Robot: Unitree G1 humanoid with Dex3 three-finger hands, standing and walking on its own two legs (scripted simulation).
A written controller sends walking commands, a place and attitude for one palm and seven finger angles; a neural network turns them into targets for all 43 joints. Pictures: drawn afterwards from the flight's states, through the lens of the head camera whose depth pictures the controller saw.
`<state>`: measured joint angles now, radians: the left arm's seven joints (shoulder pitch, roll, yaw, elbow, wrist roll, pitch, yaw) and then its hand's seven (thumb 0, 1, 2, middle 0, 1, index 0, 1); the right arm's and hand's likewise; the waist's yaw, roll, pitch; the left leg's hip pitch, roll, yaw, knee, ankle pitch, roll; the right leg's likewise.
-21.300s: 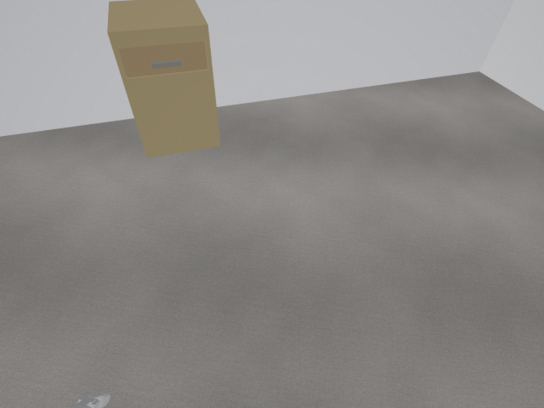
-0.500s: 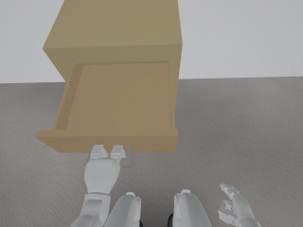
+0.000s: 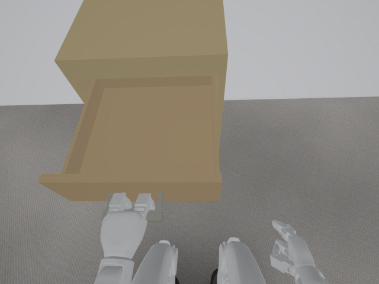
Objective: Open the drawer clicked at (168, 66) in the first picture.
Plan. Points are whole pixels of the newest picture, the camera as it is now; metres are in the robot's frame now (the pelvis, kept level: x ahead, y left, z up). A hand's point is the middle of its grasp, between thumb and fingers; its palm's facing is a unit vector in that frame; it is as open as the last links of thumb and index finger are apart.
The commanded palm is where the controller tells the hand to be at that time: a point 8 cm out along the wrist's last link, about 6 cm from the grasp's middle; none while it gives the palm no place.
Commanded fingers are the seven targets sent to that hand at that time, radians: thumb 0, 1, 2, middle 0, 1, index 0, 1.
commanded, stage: open the thumb to release the handle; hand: left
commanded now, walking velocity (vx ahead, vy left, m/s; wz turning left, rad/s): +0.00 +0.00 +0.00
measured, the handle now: (134, 206) +0.29 +0.15 -0.06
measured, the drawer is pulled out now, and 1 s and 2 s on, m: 0.30 0.30 0.29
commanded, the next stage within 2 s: lift the hand off the handle in 0.58 s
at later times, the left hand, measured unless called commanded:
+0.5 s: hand (130, 229) +0.24 +0.16 -0.08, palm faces -0.09 -0.09 -0.99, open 10.6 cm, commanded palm +0.21 +0.17 -0.04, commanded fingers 0.00 -0.50 0.30 -0.30 -1.20 -0.30 -1.20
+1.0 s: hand (132, 227) +0.25 +0.15 -0.08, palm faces -0.09 -0.10 -0.99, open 13.8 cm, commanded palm +0.23 +0.16 -0.03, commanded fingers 0.00 -0.50 0.30 -0.30 -1.20 -0.30 -1.20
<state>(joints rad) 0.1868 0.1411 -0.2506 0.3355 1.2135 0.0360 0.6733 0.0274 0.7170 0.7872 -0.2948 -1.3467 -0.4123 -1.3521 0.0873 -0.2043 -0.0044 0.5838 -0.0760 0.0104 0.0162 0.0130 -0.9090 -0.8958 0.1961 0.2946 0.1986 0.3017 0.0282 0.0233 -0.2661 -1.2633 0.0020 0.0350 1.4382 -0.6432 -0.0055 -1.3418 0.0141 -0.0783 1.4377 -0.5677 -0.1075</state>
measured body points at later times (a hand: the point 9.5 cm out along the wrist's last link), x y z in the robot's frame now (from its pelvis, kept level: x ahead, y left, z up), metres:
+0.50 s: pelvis -0.01 +0.00 +0.00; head +0.10 -0.03 +0.43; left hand +0.24 +0.16 -0.02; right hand +0.18 -0.23 -0.13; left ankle +0.02 +0.13 -0.58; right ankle +0.05 -0.06 -0.58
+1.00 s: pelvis -0.01 +0.00 +0.00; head +0.10 -0.02 +0.44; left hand +0.25 +0.16 -0.02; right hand +0.18 -0.22 -0.12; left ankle +0.02 +0.13 -0.58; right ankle +0.05 -0.06 -0.58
